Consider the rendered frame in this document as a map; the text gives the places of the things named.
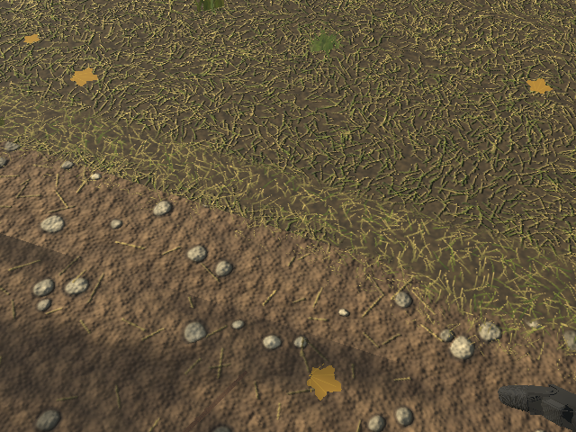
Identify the right robot hand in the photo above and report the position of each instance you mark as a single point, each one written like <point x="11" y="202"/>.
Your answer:
<point x="554" y="403"/>

